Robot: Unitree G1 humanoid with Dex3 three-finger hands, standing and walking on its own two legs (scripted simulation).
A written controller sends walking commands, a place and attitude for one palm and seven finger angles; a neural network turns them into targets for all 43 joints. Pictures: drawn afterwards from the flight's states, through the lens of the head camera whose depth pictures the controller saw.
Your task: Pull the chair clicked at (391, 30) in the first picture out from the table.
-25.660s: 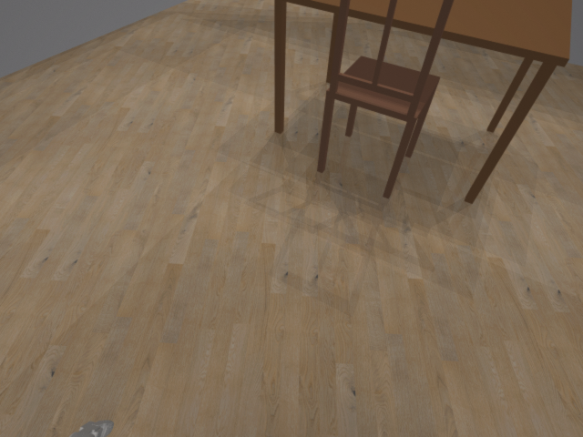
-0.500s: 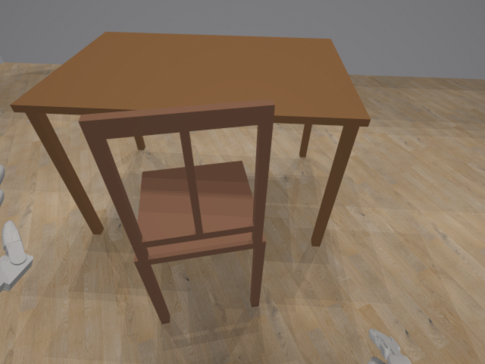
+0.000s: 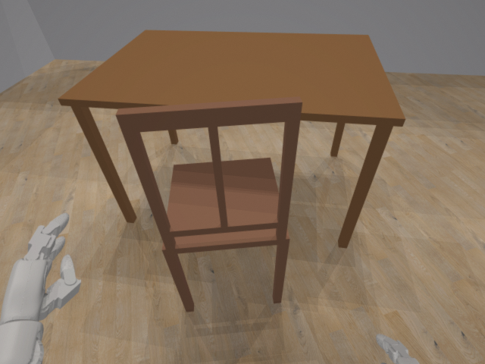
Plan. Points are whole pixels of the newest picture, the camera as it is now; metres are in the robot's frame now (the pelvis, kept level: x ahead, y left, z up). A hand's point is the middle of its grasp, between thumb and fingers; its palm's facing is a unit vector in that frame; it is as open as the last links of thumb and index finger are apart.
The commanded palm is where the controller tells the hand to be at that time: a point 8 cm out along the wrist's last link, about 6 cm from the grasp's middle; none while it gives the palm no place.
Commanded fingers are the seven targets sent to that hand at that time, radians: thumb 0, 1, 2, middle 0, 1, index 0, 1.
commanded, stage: let the arm hang, fingers relaxed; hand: left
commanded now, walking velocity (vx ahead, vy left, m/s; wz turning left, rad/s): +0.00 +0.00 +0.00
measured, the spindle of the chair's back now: (219, 182) +0.56 +0.10 -0.04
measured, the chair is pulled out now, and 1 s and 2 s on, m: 0.19 0.19 0.19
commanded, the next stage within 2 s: look to check the result in 1.02 s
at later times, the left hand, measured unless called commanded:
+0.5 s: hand out of the picture -0.01 +0.21 -0.15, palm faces -0.02 -0.97 -0.24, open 7.3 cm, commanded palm none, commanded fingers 0.00 0.90 0.90 -0.20 -0.30 -0.20 -0.30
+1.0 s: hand out of the picture +0.06 +0.18 -0.16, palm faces -0.03 -0.98 -0.20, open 7.3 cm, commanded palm none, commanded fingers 0.00 0.90 0.90 -0.20 -0.30 -0.20 -0.30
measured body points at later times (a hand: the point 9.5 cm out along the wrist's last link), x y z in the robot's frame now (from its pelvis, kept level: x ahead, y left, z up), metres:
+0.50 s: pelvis +0.02 +0.02 +0.01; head +0.04 +0.01 +0.46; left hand -0.01 +0.26 -0.14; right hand -0.03 -0.20 -0.15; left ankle +0.02 +0.11 -0.73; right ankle +0.05 -0.10 -0.73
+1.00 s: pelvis +0.05 +0.01 +0.02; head +0.05 +0.00 +0.47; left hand +0.06 +0.23 -0.14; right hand +0.01 -0.19 -0.15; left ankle +0.02 +0.11 -0.73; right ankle +0.05 -0.10 -0.73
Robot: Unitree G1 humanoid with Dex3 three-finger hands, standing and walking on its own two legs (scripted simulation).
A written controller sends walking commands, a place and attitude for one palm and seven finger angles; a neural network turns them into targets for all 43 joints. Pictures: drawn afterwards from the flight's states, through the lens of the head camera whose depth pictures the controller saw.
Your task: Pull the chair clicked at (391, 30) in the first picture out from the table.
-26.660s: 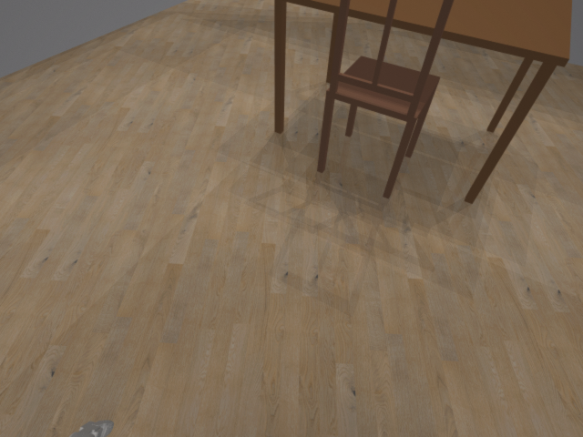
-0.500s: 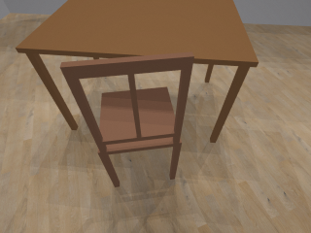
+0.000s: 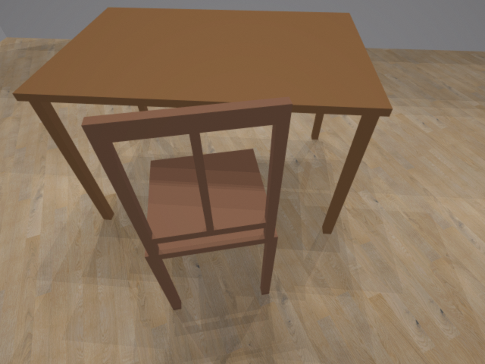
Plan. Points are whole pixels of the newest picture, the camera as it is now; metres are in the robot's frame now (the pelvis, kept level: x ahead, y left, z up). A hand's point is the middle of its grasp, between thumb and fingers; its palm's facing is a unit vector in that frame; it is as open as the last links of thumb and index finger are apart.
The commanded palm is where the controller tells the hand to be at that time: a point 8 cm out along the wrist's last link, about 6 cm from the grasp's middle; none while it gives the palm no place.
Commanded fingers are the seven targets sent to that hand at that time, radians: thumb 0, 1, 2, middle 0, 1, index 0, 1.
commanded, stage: let the arm hang, fingers relaxed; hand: left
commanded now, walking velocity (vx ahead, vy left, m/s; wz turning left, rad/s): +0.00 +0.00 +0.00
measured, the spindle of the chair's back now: (203, 188) +0.50 +0.12 -0.05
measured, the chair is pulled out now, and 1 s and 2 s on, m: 0.19 0.19 0.19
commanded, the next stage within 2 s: look to check the result in 0.02 s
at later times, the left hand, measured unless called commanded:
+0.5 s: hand out of the picture +0.00 +0.16 -0.18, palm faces +0.04 -0.98 -0.17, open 7.4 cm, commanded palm none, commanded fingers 0.00 0.90 0.90 -0.20 -0.30 -0.20 -0.30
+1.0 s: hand out of the picture +0.01 +0.17 -0.18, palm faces +0.05 -0.98 -0.18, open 7.4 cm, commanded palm none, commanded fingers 0.00 0.90 0.90 -0.20 -0.30 -0.20 -0.30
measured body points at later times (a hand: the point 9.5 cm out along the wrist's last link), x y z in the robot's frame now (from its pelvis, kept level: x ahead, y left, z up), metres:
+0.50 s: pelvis +0.02 +0.00 +0.00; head +0.03 +0.00 +0.45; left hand +0.00 +0.21 -0.16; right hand +0.00 -0.20 -0.17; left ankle -0.03 +0.10 -0.74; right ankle +0.01 -0.12 -0.74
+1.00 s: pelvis +0.02 +0.01 +0.00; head +0.04 +0.01 +0.45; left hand +0.01 +0.22 -0.16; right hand -0.01 -0.19 -0.17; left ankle -0.03 +0.10 -0.74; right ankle +0.01 -0.12 -0.74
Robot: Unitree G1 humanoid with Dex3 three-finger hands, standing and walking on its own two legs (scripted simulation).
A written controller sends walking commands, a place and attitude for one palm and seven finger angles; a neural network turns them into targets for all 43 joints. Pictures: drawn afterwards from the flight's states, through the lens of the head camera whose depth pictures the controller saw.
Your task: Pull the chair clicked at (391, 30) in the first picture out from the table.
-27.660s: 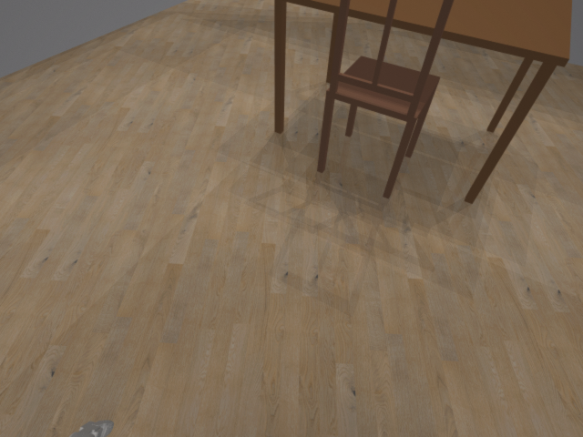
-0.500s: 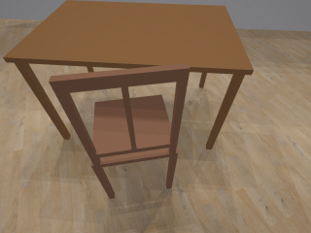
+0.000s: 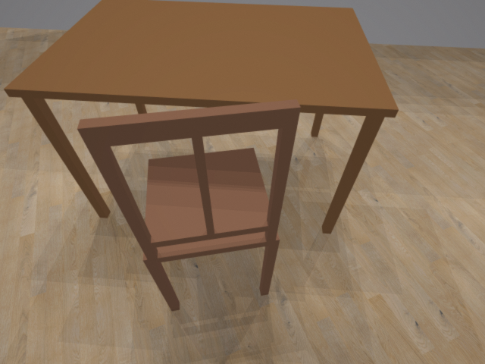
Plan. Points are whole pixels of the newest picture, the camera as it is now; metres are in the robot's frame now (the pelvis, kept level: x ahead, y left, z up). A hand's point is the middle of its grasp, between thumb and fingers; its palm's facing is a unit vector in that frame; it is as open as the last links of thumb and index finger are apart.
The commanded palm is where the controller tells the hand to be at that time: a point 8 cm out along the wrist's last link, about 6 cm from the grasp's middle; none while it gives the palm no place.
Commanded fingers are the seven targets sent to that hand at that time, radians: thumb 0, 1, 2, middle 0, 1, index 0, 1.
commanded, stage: come to a stop and stand still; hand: left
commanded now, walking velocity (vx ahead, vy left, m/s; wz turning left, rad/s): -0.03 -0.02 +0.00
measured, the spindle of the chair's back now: (205, 191) +0.48 +0.11 -0.05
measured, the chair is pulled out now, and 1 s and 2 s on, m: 0.19 0.19 0.19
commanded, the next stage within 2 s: look again from close up in 0.88 s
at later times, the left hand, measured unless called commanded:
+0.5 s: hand out of the picture -0.02 +0.18 -0.18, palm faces +0.04 -0.98 -0.18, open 7.4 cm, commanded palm none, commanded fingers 0.00 0.90 0.90 -0.20 -0.30 -0.20 -0.30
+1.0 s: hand out of the picture -0.03 +0.16 -0.18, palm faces +0.05 -0.99 -0.16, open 7.4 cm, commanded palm none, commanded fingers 0.00 0.90 0.90 -0.20 -0.30 -0.20 -0.30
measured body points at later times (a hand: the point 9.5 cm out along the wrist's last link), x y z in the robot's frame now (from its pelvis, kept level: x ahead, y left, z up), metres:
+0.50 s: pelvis -0.02 +0.01 -0.01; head -0.01 +0.01 +0.44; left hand -0.02 +0.23 -0.17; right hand +0.01 -0.22 -0.16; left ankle -0.06 +0.09 -0.74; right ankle -0.02 -0.13 -0.74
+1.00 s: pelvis -0.02 +0.00 +0.00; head +0.00 +0.01 +0.45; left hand -0.03 +0.22 -0.17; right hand -0.02 -0.21 -0.16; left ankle -0.06 +0.09 -0.74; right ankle -0.02 -0.13 -0.74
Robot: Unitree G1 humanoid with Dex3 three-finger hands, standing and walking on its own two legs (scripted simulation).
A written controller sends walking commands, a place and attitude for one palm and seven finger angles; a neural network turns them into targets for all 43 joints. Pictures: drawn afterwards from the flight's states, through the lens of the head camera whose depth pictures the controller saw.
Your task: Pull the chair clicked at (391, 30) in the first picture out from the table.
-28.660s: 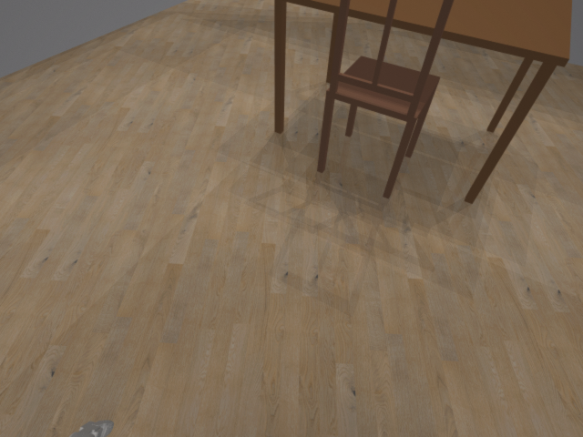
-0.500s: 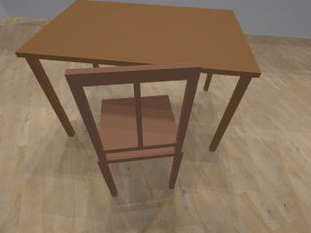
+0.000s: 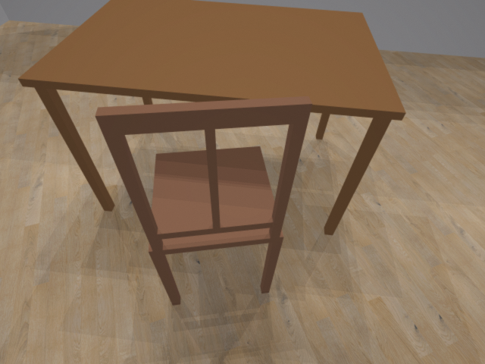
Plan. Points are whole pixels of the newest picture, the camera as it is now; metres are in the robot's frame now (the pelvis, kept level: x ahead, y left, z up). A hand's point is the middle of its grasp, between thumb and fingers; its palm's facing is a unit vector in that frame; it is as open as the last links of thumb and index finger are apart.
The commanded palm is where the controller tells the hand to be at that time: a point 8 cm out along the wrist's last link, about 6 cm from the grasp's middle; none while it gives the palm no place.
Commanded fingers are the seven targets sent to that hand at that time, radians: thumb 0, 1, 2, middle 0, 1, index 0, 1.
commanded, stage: look again from close up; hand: left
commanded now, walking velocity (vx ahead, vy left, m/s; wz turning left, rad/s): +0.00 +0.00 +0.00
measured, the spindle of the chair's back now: (213, 185) +0.50 +0.10 -0.05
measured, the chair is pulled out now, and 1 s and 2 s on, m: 0.19 0.19 0.19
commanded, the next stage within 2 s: shuffle to correct the standing spot in 0.70 s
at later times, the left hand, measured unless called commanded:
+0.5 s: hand out of the picture -0.02 +0.15 -0.18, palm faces +0.04 -0.99 -0.15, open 7.4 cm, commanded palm none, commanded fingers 0.00 0.90 0.90 -0.20 -0.30 -0.20 -0.30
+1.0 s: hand out of the picture -0.03 +0.13 -0.18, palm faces +0.06 -0.99 -0.14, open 7.4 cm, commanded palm none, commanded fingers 0.00 0.90 0.90 -0.20 -0.30 -0.20 -0.30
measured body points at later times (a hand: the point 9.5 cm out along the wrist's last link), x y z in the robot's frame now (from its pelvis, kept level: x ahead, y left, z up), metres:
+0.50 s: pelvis +0.00 -0.01 +0.00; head +0.01 +0.00 +0.45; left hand -0.02 +0.20 -0.16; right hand -0.01 -0.22 -0.16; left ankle -0.04 +0.08 -0.74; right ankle +0.00 -0.13 -0.74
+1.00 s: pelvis +0.00 -0.02 +0.00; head +0.01 -0.02 +0.45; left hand -0.03 +0.18 -0.17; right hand -0.02 -0.22 -0.16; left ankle -0.04 +0.08 -0.74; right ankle +0.00 -0.13 -0.74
